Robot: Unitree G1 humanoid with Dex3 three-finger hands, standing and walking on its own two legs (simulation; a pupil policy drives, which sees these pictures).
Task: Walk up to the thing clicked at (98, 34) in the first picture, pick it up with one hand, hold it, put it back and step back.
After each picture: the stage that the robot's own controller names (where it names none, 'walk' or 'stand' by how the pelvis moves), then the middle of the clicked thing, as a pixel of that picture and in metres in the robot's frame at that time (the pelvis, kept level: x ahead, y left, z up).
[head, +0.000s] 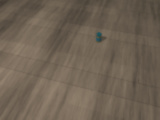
stand; (98, 37) +1.50 -0.18 -0.72
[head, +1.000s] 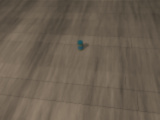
walk; (80, 45) +1.38 +0.15 -0.70
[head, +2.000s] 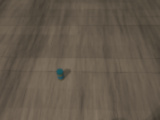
walk; (60, 74) +0.88 +0.28 -0.71
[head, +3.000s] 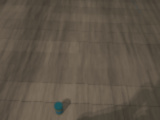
walk; (58, 108) +0.54 +0.20 -0.69
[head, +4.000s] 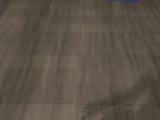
stand; out of the picture +0.36 +0.22 -0.71
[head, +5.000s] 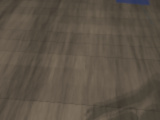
stand; out of the picture +0.37 +0.19 -0.72
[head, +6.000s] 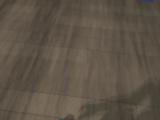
stand; out of the picture +0.40 +0.16 -0.70
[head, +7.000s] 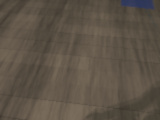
stand; out of the picture +0.39 +0.16 -0.72
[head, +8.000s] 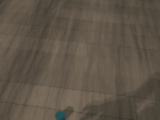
stand; (60, 117) +0.42 +0.17 -0.71
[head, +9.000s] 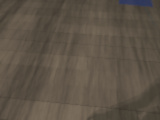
stand; out of the picture +0.37 +0.19 -0.72
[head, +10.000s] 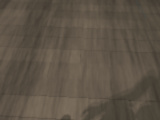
stand; out of the picture +0.40 +0.20 -0.72
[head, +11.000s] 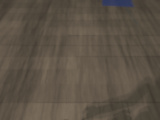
stand; out of the picture +0.42 +0.22 -0.72
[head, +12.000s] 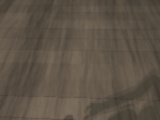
stand; out of the picture +0.41 +0.21 -0.72
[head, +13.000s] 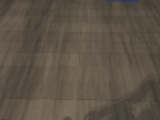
stand; out of the picture +0.42 +0.21 -0.72
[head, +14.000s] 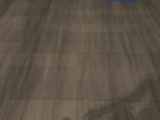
stand; out of the picture +0.41 +0.22 -0.72
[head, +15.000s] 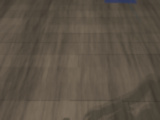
go down; out of the picture +0.41 +0.22 -0.72
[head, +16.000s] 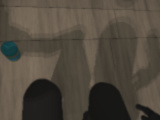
go down; (11, 52) +0.46 +0.30 -0.34
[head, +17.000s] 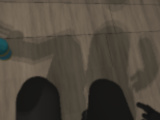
go down; (1, 50) +0.45 +0.33 -0.29
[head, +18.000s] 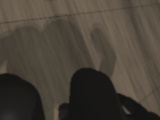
close in; out of the picture +0.42 +0.36 -0.22
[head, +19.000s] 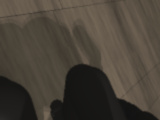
close; out of the picture +0.41 +0.37 -0.22
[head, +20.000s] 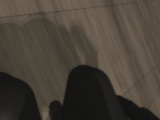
lift; out of the picture +0.39 +0.36 -0.22
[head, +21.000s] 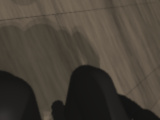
lift; out of the picture +0.35 +0.39 -0.22
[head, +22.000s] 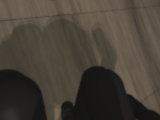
lift; out of the picture +0.32 +0.40 -0.22
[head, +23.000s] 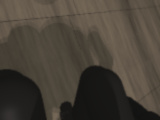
lift; out of the picture +0.32 +0.40 -0.21
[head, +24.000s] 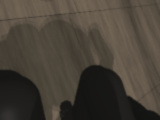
lift; out of the picture +0.32 +0.40 -0.21
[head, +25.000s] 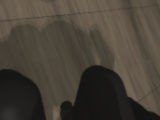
lift; out of the picture +0.32 +0.40 -0.22
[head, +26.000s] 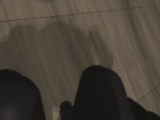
lift; out of the picture +0.32 +0.40 -0.22
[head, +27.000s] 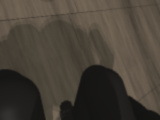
lift; out of the picture +0.32 +0.41 -0.21
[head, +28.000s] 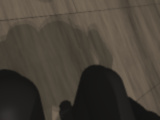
lift; out of the picture +0.32 +0.41 -0.21
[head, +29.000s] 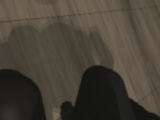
lift; out of the picture +0.32 +0.41 -0.21
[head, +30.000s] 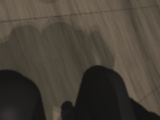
lift; out of the picture +0.32 +0.41 -0.21
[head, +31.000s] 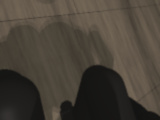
lift; out of the picture +0.32 +0.41 -0.21
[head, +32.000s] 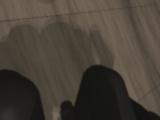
lift; out of the picture +0.32 +0.41 -0.21
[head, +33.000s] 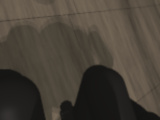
lift; out of the picture +0.32 +0.41 -0.21
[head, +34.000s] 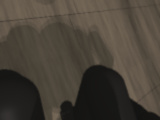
lift; out of the picture +0.32 +0.41 -0.21
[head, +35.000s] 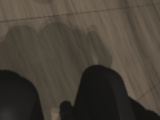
lift; out of the picture +0.32 +0.41 -0.21
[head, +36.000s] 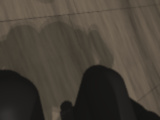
lift; out of the picture +0.32 +0.41 -0.21
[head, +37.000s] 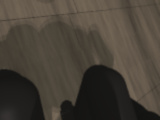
lift; out of the picture +0.32 +0.41 -0.21
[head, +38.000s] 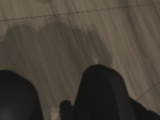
lift; out of the picture +0.32 +0.41 -0.21
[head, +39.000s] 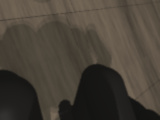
lift; out of the picture +0.32 +0.41 -0.21
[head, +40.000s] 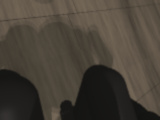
lift; out of the picture +0.32 +0.41 -0.21
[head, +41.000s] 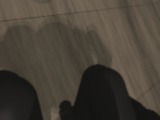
lift; out of the picture +0.32 +0.42 -0.21
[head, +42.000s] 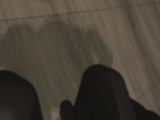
lift; out of the picture +0.32 +0.42 -0.21
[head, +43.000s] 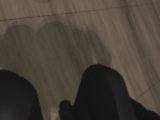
lift; out of the picture +0.32 +0.42 -0.21
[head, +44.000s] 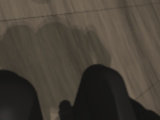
lift; out of the picture +0.32 +0.42 -0.21
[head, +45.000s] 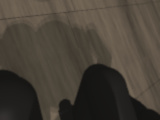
lift; out of the picture +0.32 +0.42 -0.21
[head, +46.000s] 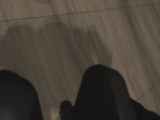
lift; out of the picture +0.32 +0.42 -0.21
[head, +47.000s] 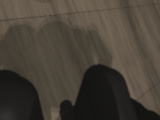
lift; out of the picture +0.32 +0.42 -0.21
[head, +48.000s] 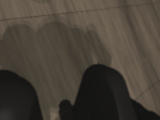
lift; out of the picture +0.32 +0.42 -0.21
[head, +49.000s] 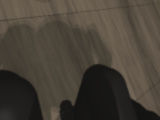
lift; out of the picture +0.32 +0.42 -0.21
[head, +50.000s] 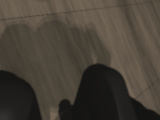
lift; out of the picture +0.32 +0.42 -0.21
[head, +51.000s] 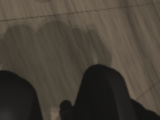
lift; out of the picture +0.32 +0.42 -0.21
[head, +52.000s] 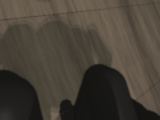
lift; out of the picture +0.32 +0.42 -0.21
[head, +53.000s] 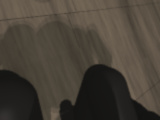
lift; out of the picture +0.32 +0.42 -0.21
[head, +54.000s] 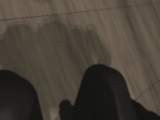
lift; out of the picture +0.32 +0.42 -0.21
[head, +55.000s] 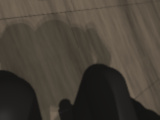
lift; out of the picture +0.32 +0.42 -0.21
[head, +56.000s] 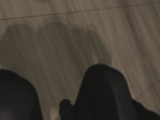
lift; out of the picture +0.32 +0.42 -0.21
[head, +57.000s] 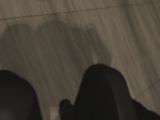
lift; out of the picture +0.32 +0.42 -0.21
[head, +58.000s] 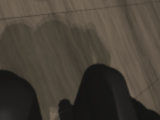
lift; out of the picture +0.32 +0.42 -0.21
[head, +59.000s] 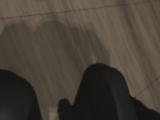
lift; out of the picture +0.32 +0.42 -0.21
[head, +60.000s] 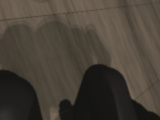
lift; out of the picture +0.32 +0.42 -0.21
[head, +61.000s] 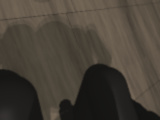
lift; out of the picture +0.32 +0.42 -0.21
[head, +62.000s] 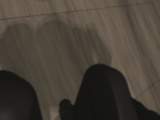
lift; out of the picture +0.32 +0.42 -0.21
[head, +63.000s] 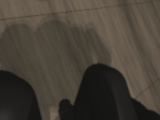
lift; out of the picture +0.32 +0.42 -0.21
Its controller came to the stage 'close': yes
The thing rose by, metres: 0.02
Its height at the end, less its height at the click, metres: +0.01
